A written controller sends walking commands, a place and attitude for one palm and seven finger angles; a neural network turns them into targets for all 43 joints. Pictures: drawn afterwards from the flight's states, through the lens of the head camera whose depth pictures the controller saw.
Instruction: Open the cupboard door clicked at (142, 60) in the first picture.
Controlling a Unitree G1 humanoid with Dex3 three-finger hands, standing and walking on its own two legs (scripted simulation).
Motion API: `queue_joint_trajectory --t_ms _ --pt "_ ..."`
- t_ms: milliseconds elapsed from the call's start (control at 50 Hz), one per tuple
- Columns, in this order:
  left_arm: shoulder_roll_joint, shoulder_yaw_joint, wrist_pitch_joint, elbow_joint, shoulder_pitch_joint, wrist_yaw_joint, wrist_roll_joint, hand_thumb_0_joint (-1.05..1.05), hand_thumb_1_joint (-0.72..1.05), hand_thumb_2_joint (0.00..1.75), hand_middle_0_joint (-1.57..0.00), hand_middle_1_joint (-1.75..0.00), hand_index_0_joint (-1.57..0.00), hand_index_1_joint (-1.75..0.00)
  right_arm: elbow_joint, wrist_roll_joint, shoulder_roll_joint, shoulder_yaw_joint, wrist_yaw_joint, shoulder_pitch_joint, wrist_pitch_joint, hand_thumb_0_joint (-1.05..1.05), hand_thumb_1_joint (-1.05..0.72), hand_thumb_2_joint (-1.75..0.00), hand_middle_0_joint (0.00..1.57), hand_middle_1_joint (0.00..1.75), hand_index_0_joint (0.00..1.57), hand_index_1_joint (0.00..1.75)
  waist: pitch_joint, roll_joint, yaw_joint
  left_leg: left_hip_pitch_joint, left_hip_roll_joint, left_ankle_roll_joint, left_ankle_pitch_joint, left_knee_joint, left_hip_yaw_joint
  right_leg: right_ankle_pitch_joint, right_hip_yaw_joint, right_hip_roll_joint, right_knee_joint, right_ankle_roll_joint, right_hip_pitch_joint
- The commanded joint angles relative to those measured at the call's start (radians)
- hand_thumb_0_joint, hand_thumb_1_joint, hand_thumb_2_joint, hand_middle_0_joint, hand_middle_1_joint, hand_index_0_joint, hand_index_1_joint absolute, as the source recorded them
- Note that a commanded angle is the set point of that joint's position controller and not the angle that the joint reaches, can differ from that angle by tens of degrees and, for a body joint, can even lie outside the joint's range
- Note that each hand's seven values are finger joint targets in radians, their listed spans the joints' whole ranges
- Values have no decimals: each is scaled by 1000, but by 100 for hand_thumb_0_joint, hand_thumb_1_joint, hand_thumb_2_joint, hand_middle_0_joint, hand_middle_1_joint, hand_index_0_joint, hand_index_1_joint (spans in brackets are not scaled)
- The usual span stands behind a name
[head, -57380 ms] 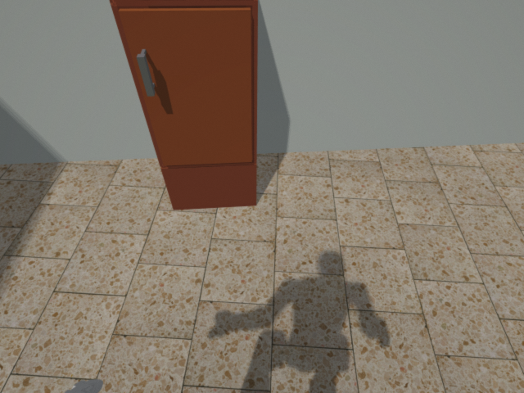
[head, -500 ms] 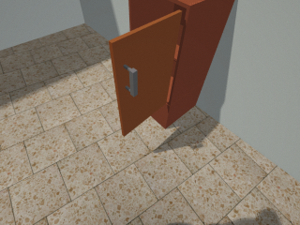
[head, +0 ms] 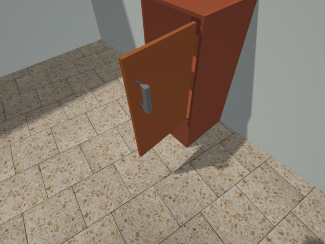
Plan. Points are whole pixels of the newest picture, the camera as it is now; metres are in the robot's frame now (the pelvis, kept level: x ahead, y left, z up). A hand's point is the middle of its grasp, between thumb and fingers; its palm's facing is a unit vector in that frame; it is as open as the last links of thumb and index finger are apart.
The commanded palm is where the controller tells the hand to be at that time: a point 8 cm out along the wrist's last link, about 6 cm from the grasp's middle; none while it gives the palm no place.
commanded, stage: let the arm hang, fingers relaxed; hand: left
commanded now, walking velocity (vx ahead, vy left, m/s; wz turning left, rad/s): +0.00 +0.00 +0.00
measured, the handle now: (143, 97) +0.61 +0.11 -0.03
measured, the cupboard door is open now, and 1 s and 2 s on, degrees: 93 93 93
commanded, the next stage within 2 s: look to check the result in 0.24 s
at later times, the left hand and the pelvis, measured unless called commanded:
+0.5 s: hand out of the picture +0.07 +0.21 -0.16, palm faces -0.01 -0.95 -0.30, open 7.4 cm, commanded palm none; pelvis +0.02 -0.02 +0.00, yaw +0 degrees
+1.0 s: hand out of the picture +0.09 +0.19 -0.16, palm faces +0.00 -0.96 -0.28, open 7.4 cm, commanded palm none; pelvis +0.03 -0.02 +0.00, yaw +0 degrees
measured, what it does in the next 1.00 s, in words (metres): stands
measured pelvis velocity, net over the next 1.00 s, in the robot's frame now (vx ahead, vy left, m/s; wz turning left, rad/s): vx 0.03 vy -0.02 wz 0.00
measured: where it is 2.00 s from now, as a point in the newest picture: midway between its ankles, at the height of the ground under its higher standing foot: outside the picture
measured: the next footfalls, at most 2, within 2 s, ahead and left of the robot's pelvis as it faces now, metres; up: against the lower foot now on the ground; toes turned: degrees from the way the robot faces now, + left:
none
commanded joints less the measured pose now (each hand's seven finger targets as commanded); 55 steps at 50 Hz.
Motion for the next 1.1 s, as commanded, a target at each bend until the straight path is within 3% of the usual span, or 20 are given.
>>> queue_joint_trajectory --t_ms 0,260,500,1080 --pt "162 30 -20 -36 14 14 0 0 90 90 -20 -30 -20 -30 -32 -1 -161 -30 -13 14 -11 0 -90 -90 20 30 20 30 -16 -24 3 -37 114 17 51 -104 -110 -39 118 -93 -91 -33 55" --pt "180 30 -29 -42 -34 13 -3 0 90 90 -20 -30 -20 -30 -29 -3 -192 -25 -14 -35 -15 0 -90 -90 20 30 20 30 -51 -6 -4 25 122 3 113 -118 -99 43 123 -101 -117 -33 97" --pt "195 29 -33 -26 -20 15 -6 0 90 90 -20 -30 -20 -30 -26 0 -209 -24 -16 -33 -9 0 -90 -90 20 30 20 30 -70 -37 -6 60 123 1 121 -106 -89 72 124 -101 -141 -34 112" --pt "177 25 -33 -27 -6 17 -8 0 90 90 -20 -30 -20 -30 -16 -1 -190 -20 -20 -18 -14 0 -90 -90 20 30 20 30 -60 -23 -4 66 129 -4 163 -123 -85 151 116 -100 -128 -35 138"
